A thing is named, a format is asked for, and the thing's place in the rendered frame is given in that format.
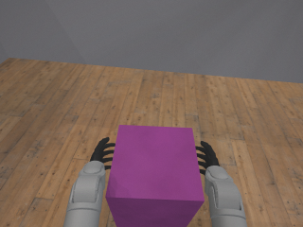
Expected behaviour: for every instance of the robot left hand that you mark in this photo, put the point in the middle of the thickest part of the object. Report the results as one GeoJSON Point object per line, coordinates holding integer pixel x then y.
{"type": "Point", "coordinates": [100, 152]}

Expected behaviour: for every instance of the robot left forearm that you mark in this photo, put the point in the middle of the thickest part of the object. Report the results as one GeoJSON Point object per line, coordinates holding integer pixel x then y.
{"type": "Point", "coordinates": [85, 199]}

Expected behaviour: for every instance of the carton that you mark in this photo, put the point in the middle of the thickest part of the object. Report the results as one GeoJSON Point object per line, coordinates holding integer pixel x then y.
{"type": "Point", "coordinates": [155, 178]}

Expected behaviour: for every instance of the robot right forearm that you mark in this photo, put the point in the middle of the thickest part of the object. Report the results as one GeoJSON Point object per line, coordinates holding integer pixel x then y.
{"type": "Point", "coordinates": [224, 199]}

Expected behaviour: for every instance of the robot right hand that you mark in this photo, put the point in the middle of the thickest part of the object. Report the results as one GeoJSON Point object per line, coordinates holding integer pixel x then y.
{"type": "Point", "coordinates": [209, 157]}

